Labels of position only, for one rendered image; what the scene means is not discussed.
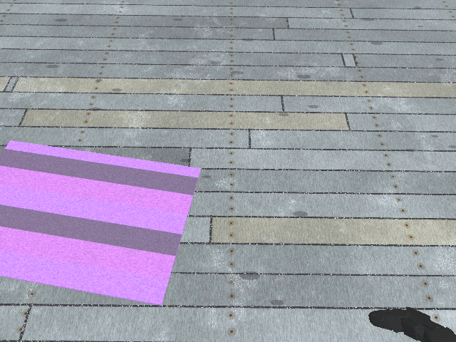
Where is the right robot hand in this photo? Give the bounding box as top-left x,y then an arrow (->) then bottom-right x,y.
368,307 -> 456,342

